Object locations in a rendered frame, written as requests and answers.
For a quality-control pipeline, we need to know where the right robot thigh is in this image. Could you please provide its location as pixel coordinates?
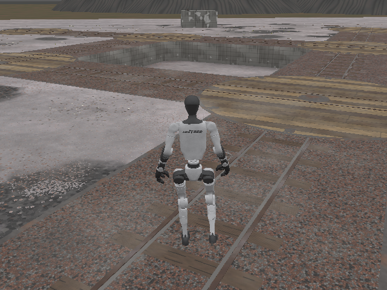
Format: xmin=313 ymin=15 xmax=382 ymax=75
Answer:
xmin=202 ymin=168 xmax=215 ymax=205

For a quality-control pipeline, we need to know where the robot left hand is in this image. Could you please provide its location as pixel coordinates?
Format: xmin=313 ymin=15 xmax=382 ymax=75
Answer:
xmin=155 ymin=170 xmax=169 ymax=184

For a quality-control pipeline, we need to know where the left robot forearm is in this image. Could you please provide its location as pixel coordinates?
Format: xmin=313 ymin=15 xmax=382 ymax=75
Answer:
xmin=157 ymin=146 xmax=169 ymax=172

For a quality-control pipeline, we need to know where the robot right upper arm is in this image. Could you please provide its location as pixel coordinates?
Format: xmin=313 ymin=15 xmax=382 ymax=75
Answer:
xmin=205 ymin=121 xmax=223 ymax=154

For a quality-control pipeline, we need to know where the right robot forearm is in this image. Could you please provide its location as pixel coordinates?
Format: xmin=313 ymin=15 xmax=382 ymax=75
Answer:
xmin=217 ymin=145 xmax=229 ymax=167

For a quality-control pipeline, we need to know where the robot right hand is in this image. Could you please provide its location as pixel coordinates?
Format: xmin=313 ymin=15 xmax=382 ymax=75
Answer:
xmin=216 ymin=164 xmax=230 ymax=176

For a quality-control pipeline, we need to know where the robot left upper arm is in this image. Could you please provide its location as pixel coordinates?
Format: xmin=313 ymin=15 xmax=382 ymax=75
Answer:
xmin=163 ymin=122 xmax=180 ymax=156

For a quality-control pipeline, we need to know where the robot left foot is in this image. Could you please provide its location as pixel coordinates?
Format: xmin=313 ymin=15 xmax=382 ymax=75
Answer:
xmin=181 ymin=231 xmax=190 ymax=246

